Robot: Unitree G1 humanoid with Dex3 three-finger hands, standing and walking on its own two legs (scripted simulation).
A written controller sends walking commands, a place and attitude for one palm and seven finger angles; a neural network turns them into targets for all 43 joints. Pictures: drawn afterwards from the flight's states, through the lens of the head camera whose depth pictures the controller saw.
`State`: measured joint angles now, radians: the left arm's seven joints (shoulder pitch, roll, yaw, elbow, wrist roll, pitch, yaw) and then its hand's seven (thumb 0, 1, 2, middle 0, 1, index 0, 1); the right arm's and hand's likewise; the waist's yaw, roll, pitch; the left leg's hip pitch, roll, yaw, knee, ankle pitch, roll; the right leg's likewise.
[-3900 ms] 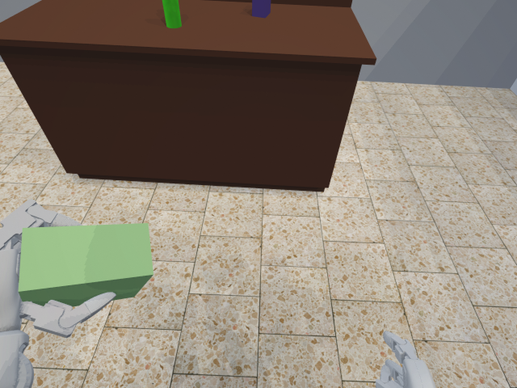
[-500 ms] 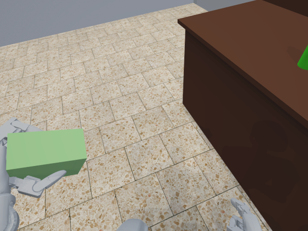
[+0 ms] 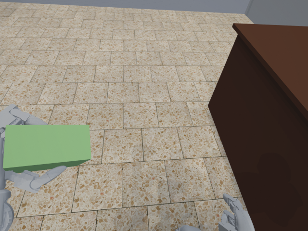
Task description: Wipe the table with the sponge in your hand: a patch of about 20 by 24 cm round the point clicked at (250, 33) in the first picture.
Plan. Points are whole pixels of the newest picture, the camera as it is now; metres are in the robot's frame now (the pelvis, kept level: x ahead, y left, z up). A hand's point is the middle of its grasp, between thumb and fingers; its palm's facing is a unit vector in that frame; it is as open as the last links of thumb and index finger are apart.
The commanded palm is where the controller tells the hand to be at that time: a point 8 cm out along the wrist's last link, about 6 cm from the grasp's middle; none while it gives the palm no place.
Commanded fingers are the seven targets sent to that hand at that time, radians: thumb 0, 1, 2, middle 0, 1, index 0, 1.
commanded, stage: walk to a spot facing it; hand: left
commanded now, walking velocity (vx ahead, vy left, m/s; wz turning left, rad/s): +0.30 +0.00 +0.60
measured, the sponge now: (60, 148) +0.23 +0.20 +0.16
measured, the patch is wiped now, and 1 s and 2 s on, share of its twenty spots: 0.00 0.00 0.00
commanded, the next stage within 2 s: turn to face it in 1.38 s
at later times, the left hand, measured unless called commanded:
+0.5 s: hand (2, 210) +0.12 +0.23 +0.18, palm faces +0.56 -0.67 -0.50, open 10.4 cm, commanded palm +0.06 +0.27 +0.18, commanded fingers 0.00 0.10 1.30 -1.20 -1.60 -1.20 -1.60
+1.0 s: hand out of the picture +0.15 +0.28 +0.21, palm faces +0.72 -0.48 -0.50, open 10.4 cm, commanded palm +0.10 +0.30 +0.18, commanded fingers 0.00 0.10 1.30 -1.20 -1.60 -1.20 -1.60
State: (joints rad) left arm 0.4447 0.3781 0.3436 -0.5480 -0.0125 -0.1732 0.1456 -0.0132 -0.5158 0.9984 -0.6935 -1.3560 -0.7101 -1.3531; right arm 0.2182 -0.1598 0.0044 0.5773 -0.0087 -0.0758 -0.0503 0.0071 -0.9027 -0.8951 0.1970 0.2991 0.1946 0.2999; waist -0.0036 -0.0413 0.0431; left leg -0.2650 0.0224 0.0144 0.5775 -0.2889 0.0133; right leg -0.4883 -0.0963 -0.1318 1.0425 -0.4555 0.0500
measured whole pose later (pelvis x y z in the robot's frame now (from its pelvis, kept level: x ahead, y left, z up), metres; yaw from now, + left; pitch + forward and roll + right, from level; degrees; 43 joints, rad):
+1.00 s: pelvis +0.08 -0.02 +0.00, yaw +26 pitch +0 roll +0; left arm 0.52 0.40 0.41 -0.60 -0.03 -0.25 0.14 -0.01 -0.52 1.00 -0.69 -1.37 -0.70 -1.36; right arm 0.23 -0.12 0.03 0.61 0.01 -0.11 -0.04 0.01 -0.90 -0.89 0.20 0.30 0.20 0.30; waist 0.05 0.05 0.04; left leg -0.28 0.07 0.06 0.56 -0.28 -0.01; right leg -0.40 -0.11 -0.14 0.71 -0.36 0.06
